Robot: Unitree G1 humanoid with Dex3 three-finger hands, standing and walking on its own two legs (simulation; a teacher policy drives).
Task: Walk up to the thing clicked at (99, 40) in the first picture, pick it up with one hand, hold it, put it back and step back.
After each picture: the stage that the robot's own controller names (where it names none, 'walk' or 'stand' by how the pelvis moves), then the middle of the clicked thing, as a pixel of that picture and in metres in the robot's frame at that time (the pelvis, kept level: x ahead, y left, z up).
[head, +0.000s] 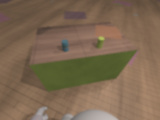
stand; (100, 42) +0.81 -0.10 -0.05
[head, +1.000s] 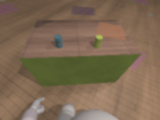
walk; (98, 41) +0.73 -0.06 -0.01
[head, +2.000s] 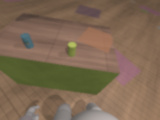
walk; (71, 49) +0.56 +0.16 -0.01
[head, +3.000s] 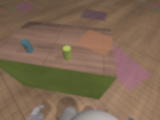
stand; (67, 53) +0.54 +0.21 -0.01
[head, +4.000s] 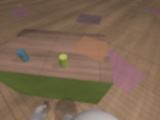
stand; (63, 61) +0.49 +0.22 -0.04
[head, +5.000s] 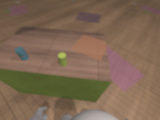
stand; (62, 59) +0.50 +0.23 -0.05
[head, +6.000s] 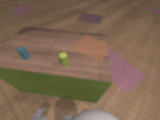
stand; (63, 59) +0.50 +0.23 -0.05
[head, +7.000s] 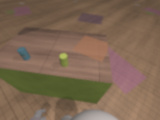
stand; (64, 60) +0.50 +0.23 -0.05
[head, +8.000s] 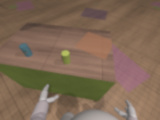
rise first; (66, 57) +0.50 +0.22 -0.04
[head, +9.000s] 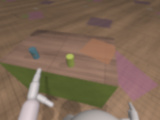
go down; (70, 60) +0.51 +0.20 -0.04
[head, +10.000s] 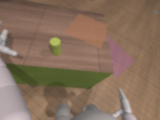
go down; (56, 47) +0.51 +0.19 +0.01
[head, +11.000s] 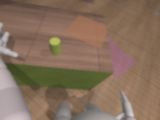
approach; (56, 47) +0.51 +0.20 +0.02
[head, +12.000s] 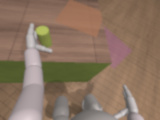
close in; (44, 37) +0.53 +0.22 +0.06
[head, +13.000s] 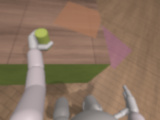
lift; (43, 40) +0.52 +0.22 +0.06
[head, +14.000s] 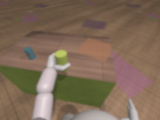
lift; (62, 61) +0.33 +0.17 +0.17
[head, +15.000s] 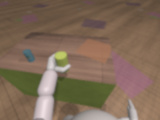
hold; (62, 62) +0.33 +0.17 +0.16
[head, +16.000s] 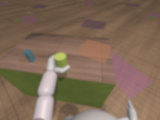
hold; (61, 63) +0.33 +0.17 +0.15
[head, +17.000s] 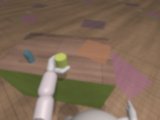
hold; (61, 64) +0.33 +0.17 +0.15
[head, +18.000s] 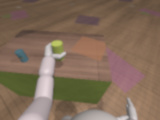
crouch; (58, 51) +0.43 +0.20 +0.16
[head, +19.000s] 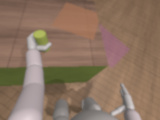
lower; (42, 41) +0.52 +0.22 +0.03
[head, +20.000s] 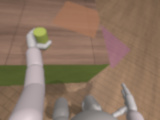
lower; (42, 39) +0.53 +0.22 +0.05
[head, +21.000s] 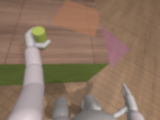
lower; (41, 38) +0.53 +0.22 +0.06
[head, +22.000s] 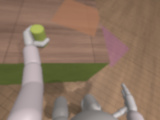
lower; (40, 36) +0.53 +0.23 +0.06
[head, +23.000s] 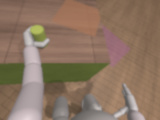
rest; (40, 37) +0.53 +0.23 +0.06
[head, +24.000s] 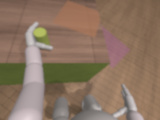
withdraw; (42, 39) +0.53 +0.22 +0.05
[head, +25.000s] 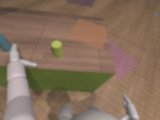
sink last; (57, 49) +0.50 +0.21 +0.02
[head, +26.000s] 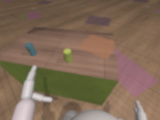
stand; (68, 56) +0.53 +0.22 +0.01
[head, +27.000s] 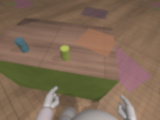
stand; (65, 53) +0.50 +0.21 +0.02
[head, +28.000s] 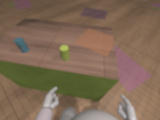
stand; (65, 53) +0.51 +0.21 +0.02
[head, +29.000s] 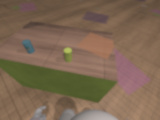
stand; (68, 55) +0.53 +0.20 -0.01
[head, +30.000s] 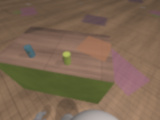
stand; (67, 58) +0.53 +0.21 -0.05
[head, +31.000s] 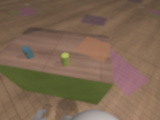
stand; (65, 59) +0.51 +0.22 -0.05
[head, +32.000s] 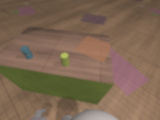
stand; (65, 59) +0.51 +0.22 -0.05
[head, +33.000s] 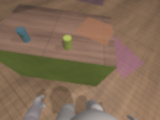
walk; (67, 43) +0.59 +0.19 -0.03
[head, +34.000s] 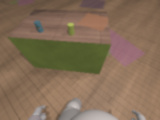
walk; (71, 29) +0.86 +0.26 -0.03
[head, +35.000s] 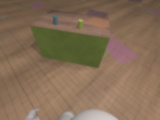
stand; (80, 24) +1.18 +0.17 -0.03
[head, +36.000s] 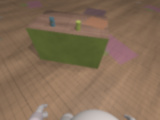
stand; (78, 25) +1.13 +0.19 -0.05
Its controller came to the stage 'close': yes
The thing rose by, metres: 0.21
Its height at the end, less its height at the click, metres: +0.00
